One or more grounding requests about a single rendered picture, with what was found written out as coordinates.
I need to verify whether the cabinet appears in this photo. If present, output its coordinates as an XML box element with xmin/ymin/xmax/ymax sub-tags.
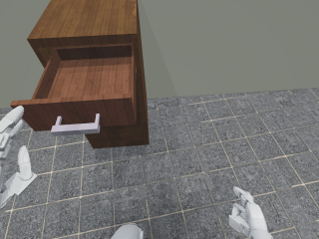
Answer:
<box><xmin>27</xmin><ymin>0</ymin><xmax>150</xmax><ymax>149</ymax></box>

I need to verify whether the robot left thigh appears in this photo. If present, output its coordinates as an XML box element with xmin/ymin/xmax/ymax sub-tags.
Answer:
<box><xmin>111</xmin><ymin>224</ymin><xmax>144</xmax><ymax>239</ymax></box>

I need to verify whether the right robot hand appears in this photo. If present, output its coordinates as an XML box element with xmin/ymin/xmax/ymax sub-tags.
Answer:
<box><xmin>228</xmin><ymin>186</ymin><xmax>268</xmax><ymax>238</ymax></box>

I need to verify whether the right robot forearm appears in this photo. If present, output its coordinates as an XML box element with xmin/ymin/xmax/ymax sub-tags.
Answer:
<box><xmin>248</xmin><ymin>229</ymin><xmax>273</xmax><ymax>239</ymax></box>

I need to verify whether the handle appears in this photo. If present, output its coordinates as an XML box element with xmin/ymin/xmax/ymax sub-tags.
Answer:
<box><xmin>51</xmin><ymin>114</ymin><xmax>101</xmax><ymax>136</ymax></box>

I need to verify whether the drawer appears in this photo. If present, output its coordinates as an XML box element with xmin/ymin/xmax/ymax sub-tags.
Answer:
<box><xmin>10</xmin><ymin>44</ymin><xmax>137</xmax><ymax>131</ymax></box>

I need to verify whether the left robot hand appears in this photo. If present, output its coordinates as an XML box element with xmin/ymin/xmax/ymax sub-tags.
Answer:
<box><xmin>0</xmin><ymin>106</ymin><xmax>37</xmax><ymax>210</ymax></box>

